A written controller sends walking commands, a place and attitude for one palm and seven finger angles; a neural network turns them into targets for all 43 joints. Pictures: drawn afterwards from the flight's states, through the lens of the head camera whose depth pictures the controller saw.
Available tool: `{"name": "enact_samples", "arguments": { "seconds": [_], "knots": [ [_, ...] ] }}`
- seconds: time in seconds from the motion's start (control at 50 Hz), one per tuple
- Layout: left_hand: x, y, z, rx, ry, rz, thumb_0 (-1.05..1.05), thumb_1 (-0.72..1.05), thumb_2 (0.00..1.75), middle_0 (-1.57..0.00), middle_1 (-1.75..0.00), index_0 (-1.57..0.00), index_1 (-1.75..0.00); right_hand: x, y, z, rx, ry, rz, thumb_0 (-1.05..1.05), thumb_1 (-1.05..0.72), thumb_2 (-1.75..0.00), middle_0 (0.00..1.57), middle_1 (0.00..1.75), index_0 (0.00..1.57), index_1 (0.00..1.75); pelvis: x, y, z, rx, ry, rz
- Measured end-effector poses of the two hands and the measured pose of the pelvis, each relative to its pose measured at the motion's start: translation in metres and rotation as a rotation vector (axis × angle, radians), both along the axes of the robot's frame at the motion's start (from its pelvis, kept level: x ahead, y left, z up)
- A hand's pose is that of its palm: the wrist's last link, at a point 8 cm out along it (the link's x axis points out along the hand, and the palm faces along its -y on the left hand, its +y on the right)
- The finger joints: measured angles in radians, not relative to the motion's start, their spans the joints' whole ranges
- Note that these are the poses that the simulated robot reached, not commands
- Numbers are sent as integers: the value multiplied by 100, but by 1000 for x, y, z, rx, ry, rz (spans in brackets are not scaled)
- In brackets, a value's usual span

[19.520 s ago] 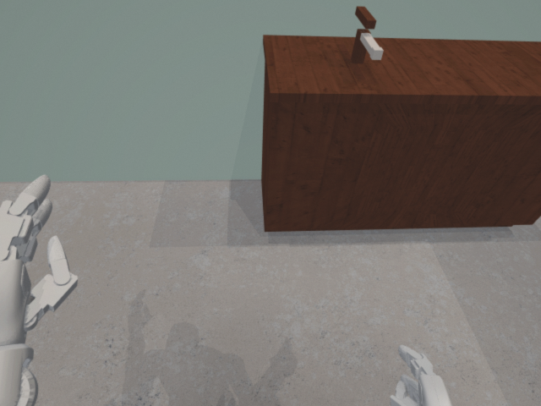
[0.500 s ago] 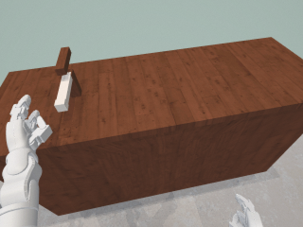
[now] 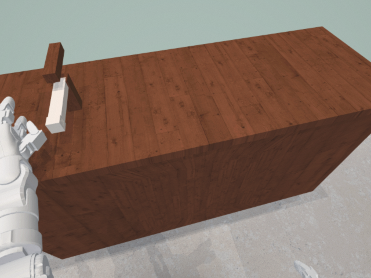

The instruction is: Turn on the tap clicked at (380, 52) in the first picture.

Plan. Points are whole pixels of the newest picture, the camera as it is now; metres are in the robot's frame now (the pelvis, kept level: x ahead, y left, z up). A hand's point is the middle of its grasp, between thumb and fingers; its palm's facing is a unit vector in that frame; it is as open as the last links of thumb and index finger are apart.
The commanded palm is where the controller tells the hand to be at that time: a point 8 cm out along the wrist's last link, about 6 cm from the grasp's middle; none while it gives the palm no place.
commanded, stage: reach beside the lever's end, fingers flat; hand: left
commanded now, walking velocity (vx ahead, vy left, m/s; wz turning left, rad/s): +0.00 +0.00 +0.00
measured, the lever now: (55, 124) +0.40 +0.30 +0.11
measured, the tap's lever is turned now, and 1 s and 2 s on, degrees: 0 0 20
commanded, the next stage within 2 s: push the lever round in 0.54 s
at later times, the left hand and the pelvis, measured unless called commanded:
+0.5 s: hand (33, 138) +0.37 +0.34 +0.10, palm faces +0.52 -0.85 -0.06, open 7.8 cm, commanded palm +0.33 +0.37 +0.11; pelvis +0.01 +0.02 +0.00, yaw -1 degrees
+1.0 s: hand (44, 137) +0.37 +0.32 +0.11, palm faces +0.50 -0.86 -0.05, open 7.8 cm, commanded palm +0.33 +0.35 +0.11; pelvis +0.00 +0.02 +0.00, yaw +0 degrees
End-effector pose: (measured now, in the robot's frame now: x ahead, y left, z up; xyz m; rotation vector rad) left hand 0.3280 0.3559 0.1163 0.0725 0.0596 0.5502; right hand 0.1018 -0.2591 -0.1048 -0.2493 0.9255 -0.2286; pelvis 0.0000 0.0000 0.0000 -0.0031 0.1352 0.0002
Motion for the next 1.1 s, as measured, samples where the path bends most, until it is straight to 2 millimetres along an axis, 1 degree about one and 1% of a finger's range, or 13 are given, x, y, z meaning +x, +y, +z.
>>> {"name": "enact_samples", "arguments": {
  "seconds": [0.18,0.24,0.3,0.4,0.52,0.58,0.66,0.76,0.82,0.9,1.0,1.1],
  "knots": [
    [25,11,-8,-4,1,-15,2,90,90,-15,-15,-15,-15,-30,-2,-4,-11,102,-39,1,-91,-90,21,30,21,30,4,6,-2,-7,38,-11],
    [27,11,-8,2,-19,-26,2,90,90,-15,-15,-15,-15,-36,0,-4,-7,121,-55,1,-91,-90,21,30,21,30,7,10,-2,-9,44,-21],
    [24,12,-10,0,-28,-35,2,90,90,-15,-15,-15,-15,-38,3,-4,-1,127,-69,1,-91,-90,21,30,21,30,9,13,-1,-10,43,-27],
    [11,17,-12,-3,-30,-23,2,90,90,-15,-15,-15,-15,-30,11,-2,9,109,-69,1,-91,-90,21,30,20,30,13,18,0,-13,36,-30],
    [-4,22,-10,-4,-44,-6,2,90,90,-15,-15,-15,-15,-6,22,0,8,59,-22,1,-91,-90,21,30,20,30,11,22,0,-18,20,-11],
    [-6,19,-7,-5,-58,-19,2,90,90,-15,-15,-15,-15,8,27,2,7,26,6,1,-91,-90,21,30,21,30,10,23,0,-19,14,-2],
    [-4,14,-5,-13,-54,-37,2,90,90,-15,-15,-15,-15,25,34,6,11,-20,34,1,-91,-90,21,30,21,30,8,24,0,-18,8,4],
    [-2,8,-2,-12,-51,-45,2,90,90,-15,-15,-15,-15,37,38,11,22,-65,49,1,-91,-90,21,30,21,30,7,24,1,-17,4,3],
    [-3,3,-2,-13,-53,-47,2,90,90,-15,-15,-15,-15,37,38,11,26,-68,53,1,-91,-90,21,30,21,30,7,23,1,-16,1,2],
    [-4,-1,-5,-20,-44,-39,2,90,90,-15,-15,-15,-15,32,36,10,27,-51,50,1,-91,-90,21,30,21,30,6,20,1,-15,-2,2],
    [-3,-3,-6,-14,-35,-24,2,90,90,-15,-15,-15,-15,20,29,6,18,-16,36,1,-91,-90,21,30,21,30,3,17,1,-13,-3,3],
    [3,-11,-5,-9,-42,-34,2,90,90,-15,-15,-15,-15,6,21,1,10,22,19,1,-91,-90,21,30,21,30,2,13,0,-12,-1,3]
  ]
}}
